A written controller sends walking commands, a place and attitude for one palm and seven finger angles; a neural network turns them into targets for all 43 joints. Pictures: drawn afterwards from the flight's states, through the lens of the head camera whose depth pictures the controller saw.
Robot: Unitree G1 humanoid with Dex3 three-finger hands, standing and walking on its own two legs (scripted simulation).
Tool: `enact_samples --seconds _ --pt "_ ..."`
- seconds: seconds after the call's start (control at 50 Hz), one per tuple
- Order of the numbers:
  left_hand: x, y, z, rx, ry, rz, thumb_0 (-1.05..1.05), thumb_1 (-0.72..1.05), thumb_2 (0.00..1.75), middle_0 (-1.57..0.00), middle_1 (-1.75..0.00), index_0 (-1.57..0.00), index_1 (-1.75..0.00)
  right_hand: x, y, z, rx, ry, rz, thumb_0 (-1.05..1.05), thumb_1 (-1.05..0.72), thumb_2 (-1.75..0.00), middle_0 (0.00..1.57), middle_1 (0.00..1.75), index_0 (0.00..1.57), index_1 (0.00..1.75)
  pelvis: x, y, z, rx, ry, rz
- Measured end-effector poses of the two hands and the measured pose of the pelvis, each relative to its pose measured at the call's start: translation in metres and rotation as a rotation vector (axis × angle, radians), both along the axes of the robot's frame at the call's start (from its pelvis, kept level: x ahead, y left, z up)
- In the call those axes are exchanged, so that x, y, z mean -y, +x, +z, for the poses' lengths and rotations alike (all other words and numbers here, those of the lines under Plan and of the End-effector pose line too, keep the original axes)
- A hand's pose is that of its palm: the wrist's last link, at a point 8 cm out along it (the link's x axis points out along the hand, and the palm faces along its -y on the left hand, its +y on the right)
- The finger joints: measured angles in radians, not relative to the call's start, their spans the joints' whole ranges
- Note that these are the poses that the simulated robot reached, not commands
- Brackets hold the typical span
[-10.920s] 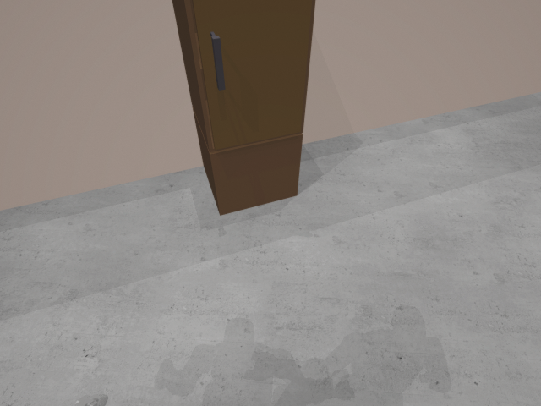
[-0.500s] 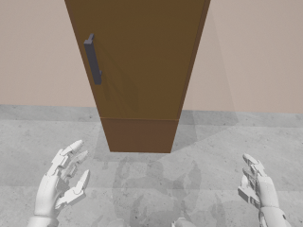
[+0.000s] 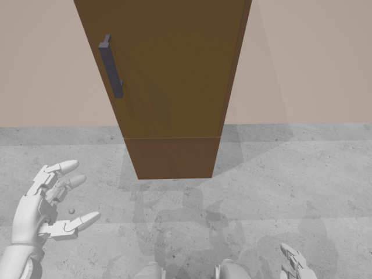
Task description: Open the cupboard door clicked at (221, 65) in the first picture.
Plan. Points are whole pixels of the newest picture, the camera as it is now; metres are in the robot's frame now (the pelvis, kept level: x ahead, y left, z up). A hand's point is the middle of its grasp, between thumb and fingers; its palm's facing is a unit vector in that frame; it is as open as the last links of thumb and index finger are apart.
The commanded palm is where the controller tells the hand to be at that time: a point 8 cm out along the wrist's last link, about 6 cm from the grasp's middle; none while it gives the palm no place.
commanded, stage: raise the hand with hooked fingers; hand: left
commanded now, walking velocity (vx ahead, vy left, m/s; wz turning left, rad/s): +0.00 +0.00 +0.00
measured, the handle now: (113, 68) +0.62 +0.23 +0.09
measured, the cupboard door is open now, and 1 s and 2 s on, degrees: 0 0 0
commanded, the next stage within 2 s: move the hooked fingers beside the handle in 1.22 s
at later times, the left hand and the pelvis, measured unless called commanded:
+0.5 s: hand (43, 183) +0.27 +0.28 +0.09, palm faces +0.09 -0.99 -0.06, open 13.8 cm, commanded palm +0.25 +0.32 +0.09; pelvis +0.01 +0.02 +0.02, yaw +1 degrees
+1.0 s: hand (45, 163) +0.31 +0.28 +0.10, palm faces +0.07 -1.00 -0.03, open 14.0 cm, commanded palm +0.28 +0.33 +0.11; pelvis +0.01 +0.01 +0.03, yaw -1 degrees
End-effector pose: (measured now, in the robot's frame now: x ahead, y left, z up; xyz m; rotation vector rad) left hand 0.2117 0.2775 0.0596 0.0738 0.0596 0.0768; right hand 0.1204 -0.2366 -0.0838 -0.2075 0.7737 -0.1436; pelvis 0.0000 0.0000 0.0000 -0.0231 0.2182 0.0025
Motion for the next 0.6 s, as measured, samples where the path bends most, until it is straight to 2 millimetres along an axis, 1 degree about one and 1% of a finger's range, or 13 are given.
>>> enact_samples --seconds 0.04,0.08,0.14,0.18,0.24,0.3,0.4,0.5,0.6 --pt "-0.005 0.0 0.002 0.02 0.004 0.001 0.01 0.03 0.52 -0.27 -0.86 -0.26 -0.86 0.008 -0.003 0.005 -0.002 -0.033 -0.001 0.02 -0.9 -0.9 0.2 0.3 0.2 0.3 -0.003 0.0 0.001 0.002 0.0 0.0" --pt "-0.009 0.001 0.001 0.028 0.002 -0.005 0.01 -0.02 0.5 -0.27 -0.89 -0.27 -0.89 0.014 -0.001 0.01 0.005 -0.063 0.0 0.02 -0.9 -0.9 0.2 0.3 0.2 0.3 -0.005 0.0 0.002 0.004 -0.001 0.001" --pt "-0.014 0.005 -0.001 0.027 -0.008 -0.019 0.0 -0.09 0.47 -0.27 -0.93 -0.27 -0.93 0.018 0.007 0.019 0.03 -0.097 0.006 0.02 -0.9 -0.9 0.2 0.3 0.2 0.3 -0.009 0.0 0.004 0.011 -0.004 0.003" --pt "-0.017 0.009 0.0 0.028 -0.012 -0.025 0.0 -0.14 0.45 -0.28 -0.96 -0.28 -0.96 0.017 0.015 0.026 0.056 -0.109 0.013 0.02 -0.9 -0.9 0.2 0.3 0.2 0.3 -0.011 0.001 0.005 0.017 -0.006 0.003" --pt "-0.022 0.015 0.006 0.042 -0.014 -0.026 0.0 -0.21 0.42 -0.28 -1.01 -0.28 -1.01 0.011 0.029 0.035 0.097 -0.11 0.033 0.02 -0.91 -0.9 0.2 0.3 0.2 0.3 -0.013 0.003 0.008 0.027 -0.01 0.005" --pt "-0.028 0.021 0.014 0.058 -0.011 -0.016 0.0 -0.28 0.39 -0.29 -1.05 -0.29 -1.05 0.0 0.043 0.042 0.133 -0.092 0.057 0.02 -0.91 -0.9 0.2 0.3 0.2 0.3 -0.015 0.006 0.011 0.035 -0.013 0.007" --pt "-0.04 0.028 0.025 0.062 -0.007 0.0 0.0 -0.39 0.34 -0.3 -1.12 -0.29 -1.13 -0.02 0.06 0.046 0.161 -0.048 0.099 0.01 -0.9 -0.9 0.2 0.3 0.2 0.3 -0.017 0.01 0.016 0.045 -0.016 0.01" --pt "-0.051 0.037 0.03 0.049 -0.015 0.012 -0.01 -0.45 0.31 -0.3 -1.17 -0.3 -1.17 -0.032 0.064 0.043 0.145 -0.021 0.122 0.01 -0.9 -0.9 0.2 0.3 0.2 0.3 -0.017 0.012 0.019 0.05 -0.016 0.013" --pt "-0.059 0.047 0.039 0.054 -0.013 0.008 -0.01 -0.48 0.3 -0.3 -1.19 -0.3 -1.19 -0.03 0.058 0.04 0.107 -0.021 0.119 0.01 -0.9 -0.9 0.2 0.3 0.2 0.3 -0.016 0.013 0.022 0.056 -0.016 0.013"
